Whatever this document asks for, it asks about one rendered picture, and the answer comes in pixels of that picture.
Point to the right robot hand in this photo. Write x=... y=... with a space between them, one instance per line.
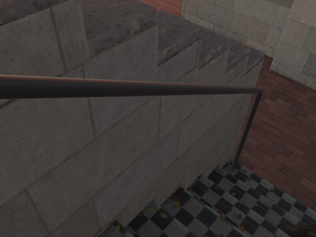
x=301 y=230

